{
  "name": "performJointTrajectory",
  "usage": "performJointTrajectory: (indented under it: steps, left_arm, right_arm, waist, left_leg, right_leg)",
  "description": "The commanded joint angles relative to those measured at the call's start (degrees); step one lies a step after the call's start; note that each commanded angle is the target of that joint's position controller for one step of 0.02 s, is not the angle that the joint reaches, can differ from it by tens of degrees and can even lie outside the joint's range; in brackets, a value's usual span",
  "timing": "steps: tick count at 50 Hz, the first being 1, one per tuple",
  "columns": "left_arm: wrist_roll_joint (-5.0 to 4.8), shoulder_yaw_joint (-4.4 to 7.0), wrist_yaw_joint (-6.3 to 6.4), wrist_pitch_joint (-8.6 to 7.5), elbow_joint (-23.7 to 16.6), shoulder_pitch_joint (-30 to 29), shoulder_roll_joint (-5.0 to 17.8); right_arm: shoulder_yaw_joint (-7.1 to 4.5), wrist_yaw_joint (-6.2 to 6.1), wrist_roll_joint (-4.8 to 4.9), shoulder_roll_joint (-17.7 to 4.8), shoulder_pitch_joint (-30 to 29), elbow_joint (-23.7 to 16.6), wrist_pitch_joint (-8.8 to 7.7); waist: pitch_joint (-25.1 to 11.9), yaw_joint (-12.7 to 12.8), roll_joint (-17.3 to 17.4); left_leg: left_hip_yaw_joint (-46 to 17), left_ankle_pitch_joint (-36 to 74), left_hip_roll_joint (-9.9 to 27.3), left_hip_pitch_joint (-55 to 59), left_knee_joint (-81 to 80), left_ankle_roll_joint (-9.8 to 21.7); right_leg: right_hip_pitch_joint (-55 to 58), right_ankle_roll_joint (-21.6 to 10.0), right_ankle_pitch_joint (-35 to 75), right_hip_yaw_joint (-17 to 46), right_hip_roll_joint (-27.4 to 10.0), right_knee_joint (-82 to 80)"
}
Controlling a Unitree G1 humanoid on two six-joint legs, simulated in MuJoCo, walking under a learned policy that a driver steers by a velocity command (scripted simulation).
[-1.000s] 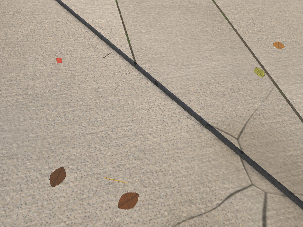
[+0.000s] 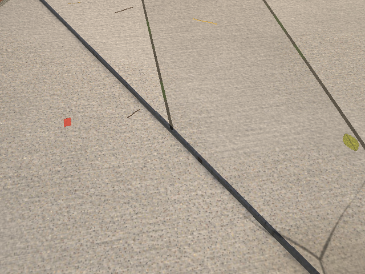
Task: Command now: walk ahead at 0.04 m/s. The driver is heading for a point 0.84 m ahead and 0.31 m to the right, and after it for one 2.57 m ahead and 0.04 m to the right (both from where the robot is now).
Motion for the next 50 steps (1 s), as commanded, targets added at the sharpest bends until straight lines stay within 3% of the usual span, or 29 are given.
performJointTrajectory:
  steps: [1, 2, 3, 6, 9, 11, 13, 15, 17, 19, 21, 22, 23, 24, 25, 26, 27, 28, 30, 33, 36, 41, 44, 45, 46, 47, 48, 49, 50]
  left_arm:
    - [-0.19, 1.72, 0.30, -0.37, -0.6, 3.1, 8.7]
    - [-0.32, 1.22, 0.17, -1.09, -0.7, 1.3, 6.4]
    - [0.00, 0.78, 0.18, -1.82, -0.4, 0.6, 5.1]
    - [-0.38, 0.62, -0.07, -3.46, 0.8, 1.4, 4.9]
    - [-0.73, 0.48, -0.05, -3.52, 2.2, 3.4, 5.0]
    - [-0.77, 0.35, 0.00, -3.27, 2.8, 3.7, 4.8]
    - [-1.22, 0.61, 0.09, -2.82, 3.8, 5.2, 5.6]
    - [-1.76, 1.51, 0.15, -2.67, 3.6, 5.9, 8.3]
    - [-2.34, 2.43, 0.26, -3.67, 3.8, 7.3, 10.6]
    - [-2.44, 2.45, 0.16, -4.98, 4.0, 7.1, 9.3]
    - [-3.17, 2.35, -0.35, -4.95, 2.9, 2.9, 8.4]
    - [-3.12, 2.33, -0.50, -4.83, 1.7, 0.3, 8.1]
    - [-3.08, 1.59, -0.62, -5.16, -0.3, -2.8, 5.4]
    - [-2.58, 0.83, -0.33, -5.99, -2.3, -2.1, 2.3]
    - [-3.27, 1.81, -0.32, -6.57, -1.6, -1.2, 5.2]
    - [-4.47, 2.23, -0.77, -6.84, -0.7, 0.8, 5.6]
    - [-4.66, 2.30, -0.98, -6.88, -0.1, 1.2, 5.0]
    - [-4.37, 2.56, -1.10, -6.76, -0.2, 0.1, 4.6]
    - [-3.67, 2.80, -1.95, -6.00, -0.3, -0.3, 3.1]
    - [-3.14, 2.24, -2.92, -4.96, -2.9, -4.3, 0.8]
    - [-2.82, 1.50, -3.36, -4.90, -6.3, -9.8, 0.0]
    - [-2.65, 1.07, -4.96, -4.72, -10.8, -16.4, 0.5]
    - [-2.69, 2.64, -5.73, -4.40, -11.7, -12.9, 3.7]
    - [-2.84, 3.83, -5.75, -4.19, -10.6, -7.0, 5.7]
    - [-2.93, 5.67, -5.24, -3.88, -8.4, 1.9, 8.7]
    - [-3.06, 7.64, -3.85, -3.10, -6.4, 10.4, 12.8]
    - [-2.97, 7.79, -3.37, -3.49, -7.2, 8.2, 17.4]
    - [-2.36, 6.44, -3.56, -4.38, -8.1, 9.5, 13.4]
    - [-1.77, 5.61, -3.62, -5.45, -7.7, 6.9, 10.4]
  right_arm:
    - [-1.52, -0.42, -0.04, -6.2, -0.2, -2.2, -0.44]
    - [-1.54, -0.72, -0.40, -6.7, -1.4, -1.8, -0.44]
    - [-1.73, -0.93, -0.14, -6.7, -1.1, -1.3, -0.50]
    - [-1.91, -1.22, 0.14, -6.8, 0.5, 0.8, -0.48]
    - [-1.96, -1.05, 0.52, -6.6, 0.6, 2.4, -0.43]
    - [-2.05, -1.06, 0.66, -6.7, 0.6, 3.4, -0.20]
    - [-2.05, -1.15, 0.95, -6.2, 1.5, 5.0, 0.25]
    - [-2.28, -1.07, 1.22, -6.5, -0.3, 4.8, 0.01]
    - [-2.16, -0.49, 1.89, -6.0, -3.5, 3.4, -1.65]
    - [-2.22, 0.35, 2.21, -5.9, -3.7, 3.3, -3.62]
    - [-2.84, 0.93, 2.60, -6.5, 3.0, 6.0, -4.95]
    - [-3.83, 0.76, 2.40, -8.3, 9.0, 8.6, -5.04]
    - [-5.35, 0.26, 1.92, -12.9, 16.1, 10.2, -5.17]
    - [-6.71, 0.51, 1.76, -18.4, 22.6, 11.5, -5.21]
    - [-4.68, 0.45, 0.82, -12.2, 20.8, 11.1, -5.65]
    - [-3.57, 0.33, 0.68, -8.9, 16.6, 9.8, -6.03]
    - [-3.21, 0.38, 0.88, -7.9, 13.4, 8.6, -6.24]
    - [-2.90, 0.50, 1.10, -7.3, 11.9, 8.4, -6.24]
    - [-2.25, 0.40, 0.33, -5.9, 12.3, 8.7, -5.84]
    - [-2.67, -0.41, -0.03, -8.6, 13.1, 8.9, -5.46]
    - [-2.97, -1.12, -0.06, -10.3, 12.0, 8.3, -5.06]
    - [-3.54, -1.32, 1.24, -11.3, 14.9, 8.9, -4.46]
    - [-4.31, -1.63, 1.57, -13.5, 13.1, 7.8, -3.56]
    - [-4.56, -1.82, 1.49, -14.2, 12.2, 7.2, -2.99]
    - [-4.57, -1.94, 1.61, -14.5, 11.2, 6.4, -2.64]
    - [-4.09, -1.93, 0.86, -13.4, 11.8, 5.2, -2.93]
    - [-1.45, -0.74, -0.12, -3.6, 17.2, 2.3, -4.53]
    - [-2.16, 0.03, 2.25, -8.4, 10.2, 0.4, -7.26]
    - [-2.99, 0.27, 4.27, -10.8, 5.1, -1.6, -8.47]
  waist:
    - [-0.5, -1.9, -2.5]
    - [0.5, -1.2, -3.2]
    - [0.3, -1.7, -3.9]
    - [-1.3, -1.3, -2.3]
    - [-2.6, -0.5, -0.6]
    - [-2.8, -0.3, 0.0]
    - [-2.9, 0.1, -1.2]
    - [2.1, 1.1, -5.0]
    - [7.6, 2.3, -8.0]
    - [8.7, 1.4, -7.9]
    - [5.7, -3.1, -6.4]
    - [2.9, -5.5, -4.9]
    - [0.3, -8.6, 3.7]
    - [-4.8, -9.7, 18.3]
    - [-3.7, -8.3, 12.5]
    - [-0.4, -5.6, 8.9]
    - [0.5, -4.1, 7.2]
    - [2.8, -3.7, 6.3]
    - [1.8, -3.2, 7.6]
    - [2.9, -3.3, 5.0]
    - [4.8, -3.8, 4.5]
    - [6.2, -4.3, 4.2]
    - [1.5, 0.0, 7.2]
    - [-2.1, 3.4, 7.9]
    - [-6.9, 8.1, 7.0]
    - [-11.2, 11.2, 1.2]
    - [-16.1, 2.8, -13.1]
    - [-19.7, 6.4, -7.1]
    - [-10.9, 5.9, -5.1]
  left_leg:
    - [-4.5, -16.8, 3.6, 2.4, -8.8, -0.5]
    - [-4.0, -11.7, 3.3, 7.6, -5.7, -1.2]
    - [-3.7, -7.8, 3.2, 9.9, -4.2, -0.8]
    - [-3.8, 1.4, 3.5, 10.8, -2.6, 0.4]
    - [-3.6, 7.0, 3.6, 11.3, -1.9, 0.4]
    - [-3.4, 8.8, 3.6, 11.6, -1.6, 0.2]
    - [-0.5, -4.3, 1.0, 10.5, 0.7, 0.0]
    - [2.3, -16.4, -1.4, 1.6, 6.6, -0.1]
    - [1.2, -15.4, 0.7, -7.3, 12.1, 1.2]
    - [-0.6, -16.6, 3.0, -10.0, 11.4, 2.6]
    - [1.1, -10.6, 1.8, 3.3, -0.7, 3.2]
    - [0.0, -5.5, 1.3, 14.9, -2.7, 2.9]
    - [-11.0, -9.6, 8.6, 24.9, -8.0, 5.5]
    - [-31.5, -10.9, 20.7, 34.9, -15.2, 12.1]
    - [-35.7, -8.3, 24.5, 33.6, -15.8, 14.0]
    - [-28.7, -6.0, 23.2, 31.1, -15.3, 12.0]
    - [-22.5, -5.6, 20.8, 29.1, -16.2, 9.7]
    - [-17.0, -1.3, 19.2, 27.7, -17.1, 7.9]
    - [-8.0, 7.5, 15.8, 25.4, -17.4, 5.4]
    - [-3.3, 11.2, 16.4, 22.7, -19.9, 7.0]
    - [1.7, 11.0, 15.9, 19.9, -22.1, 7.1]
    - [8.4, 17.6, 17.3, 22.7, -20.3, 6.2]
    - [11.3, 44.5, 18.2, 26.2, -9.6, 4.6]
    - [11.8, 51.2, 18.0, 25.7, -1.2, 4.1]
    - [12.3, 49.5, 16.4, 20.9, 10.6, 2.6]
    - [12.2, 31.1, 13.6, 7.2, 28.2, 0.1]
    - [6.1, -23.9, 1.3, -15.8, 48.7, -2.7]
    - [-6.8, -25.7, 0.4, -21.4, 54.6, -1.3]
    - [-6.8, -19.4, 3.3, -26.5, 53.1, 0.4]
  right_leg:
    - [-2.8, -4.6, -7.8, 2.6, -2.4, -9.9]
    - [-7.6, -4.4, -12.2, 2.9, -1.8, -12.4]
    - [-8.4, -3.5, -10.9, 3.0, -2.0, -13.4]
    - [-4.1, -2.1, -0.4, 1.9, -1.3, -11.5]
    - [-0.9, -2.4, 6.1, 1.2, -0.7, -10.0]
    - [0.2, -2.6, 8.6, 0.9, -0.5, -9.6]
    - [0.7, -4.3, -3.8, 1.7, -0.5, -11.7]
    - [0.9, -8.7, -19.8, 9.2, -5.4, -16.6]
    - [3.3, -13.7, -23.7, 20.1, -13.8, -21.4]
    - [6.5, -14.9, -12.6, 21.6, -15.7, -20.2]
    - [3.0, -12.0, -3.3, 15.8, -11.4, -16.2]
    - [-2.5, -10.0, 1.9, 12.2, -7.8, -12.1]
    - [-11.1, -6.2, 6.9, 4.6, -1.3, 1.9]
    - [-21.3, -2.7, -6.3, -1.2, 5.8, 20.5]
    - [-26.0, -3.1, -15.2, 6.1, 4.7, 32.2]
    - [-27.9, -4.7, -11.0, 8.7, 2.0, 35.7]
    - [-27.9, -5.7, -5.8, 8.3, 0.1, 35.1]
    - [-28.9, -6.0, -1.6, 8.0, -1.1, 32.7]
    - [-25.6, -5.6, 3.6, 5.2, -2.4, 29.8]
    - [-26.9, -3.4, 6.9, 2.6, -3.1, 25.3]
    - [-26.2, -2.5, 12.9, 0.2, -3.4, 15.1]
    - [-22.4, -5.1, 15.2, -4.7, -1.9, 5.6]
    - [-13.2, -8.7, 9.6, -8.5, 2.8, 4.9]
    - [-6.1, -10.2, 7.7, -9.5, 5.1, 5.0]
    - [6.6, -12.3, 9.3, -8.9, 7.1, 2.1]
    - [22.7, -14.9, 5.0, 1.7, 2.0, -0.4]
    - [36.8, -25.1, -8.7, 36.1, -13.2, -8.6]
    - [37.2, -25.8, -15.2, 47.9, -15.8, -18.4]
    - [31.3, -22.6, -11.0, 39.9, -14.6, -20.1]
